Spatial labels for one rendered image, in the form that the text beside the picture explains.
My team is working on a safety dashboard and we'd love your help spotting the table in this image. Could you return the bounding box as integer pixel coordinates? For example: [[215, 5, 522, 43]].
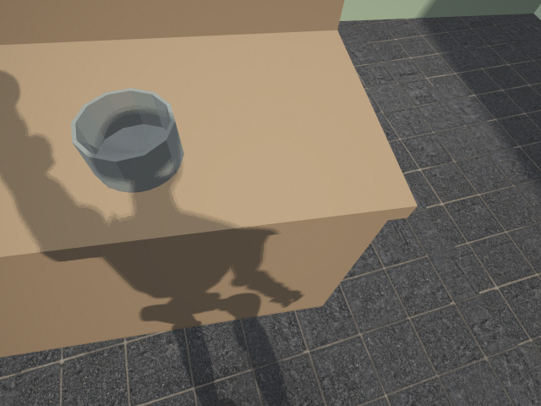
[[0, 0, 418, 358]]

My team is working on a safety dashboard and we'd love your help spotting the pot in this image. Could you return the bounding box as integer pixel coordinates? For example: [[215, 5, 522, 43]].
[[71, 88, 184, 193]]

